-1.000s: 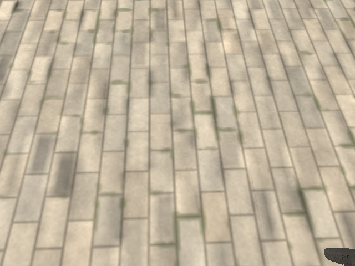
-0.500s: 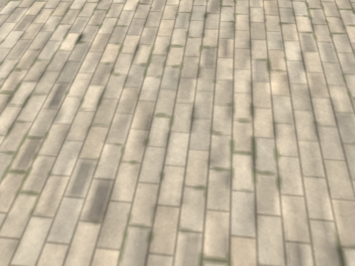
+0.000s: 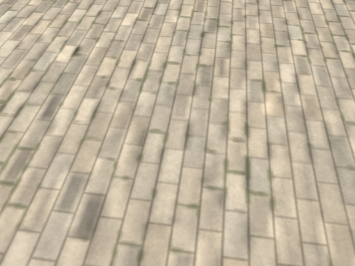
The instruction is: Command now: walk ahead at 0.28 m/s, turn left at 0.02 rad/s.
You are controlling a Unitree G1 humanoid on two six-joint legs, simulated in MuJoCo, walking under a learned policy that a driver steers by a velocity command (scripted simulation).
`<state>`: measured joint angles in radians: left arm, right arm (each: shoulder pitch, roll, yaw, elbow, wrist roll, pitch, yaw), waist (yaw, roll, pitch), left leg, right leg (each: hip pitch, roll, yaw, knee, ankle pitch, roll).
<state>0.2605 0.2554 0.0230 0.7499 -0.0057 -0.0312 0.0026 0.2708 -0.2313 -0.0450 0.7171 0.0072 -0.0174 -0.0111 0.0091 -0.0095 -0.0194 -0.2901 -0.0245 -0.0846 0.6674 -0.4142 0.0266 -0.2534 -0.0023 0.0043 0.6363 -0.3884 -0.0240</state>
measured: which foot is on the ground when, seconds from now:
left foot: down 0.00-0.50, up 0.52-1.00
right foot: down 0.00-0.12, up 0.14-0.46, down 0.48-1.00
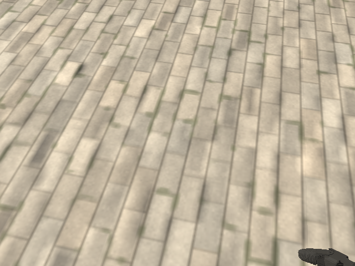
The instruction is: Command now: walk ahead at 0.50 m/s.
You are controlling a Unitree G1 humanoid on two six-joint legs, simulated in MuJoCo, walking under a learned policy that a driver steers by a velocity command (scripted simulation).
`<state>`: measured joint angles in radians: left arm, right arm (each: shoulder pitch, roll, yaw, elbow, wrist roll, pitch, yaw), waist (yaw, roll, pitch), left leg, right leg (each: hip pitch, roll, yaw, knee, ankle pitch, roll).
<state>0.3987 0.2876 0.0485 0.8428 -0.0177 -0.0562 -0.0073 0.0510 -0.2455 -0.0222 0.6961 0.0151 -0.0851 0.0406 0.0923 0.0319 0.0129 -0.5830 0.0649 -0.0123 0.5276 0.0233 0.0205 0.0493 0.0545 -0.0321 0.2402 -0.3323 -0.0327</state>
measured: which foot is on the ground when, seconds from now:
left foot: up 0.00-0.04, down 0.06-0.60, up 0.62-1.00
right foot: down 0.00-0.06, up 0.08-0.56, down 0.58-1.00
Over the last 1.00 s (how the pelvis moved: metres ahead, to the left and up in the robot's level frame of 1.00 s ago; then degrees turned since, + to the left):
0.47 -0.02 0.01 0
